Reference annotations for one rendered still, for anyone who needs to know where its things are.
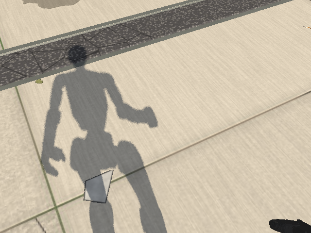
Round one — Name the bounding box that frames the robot right hand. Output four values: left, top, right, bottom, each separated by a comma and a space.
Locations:
269, 218, 311, 233

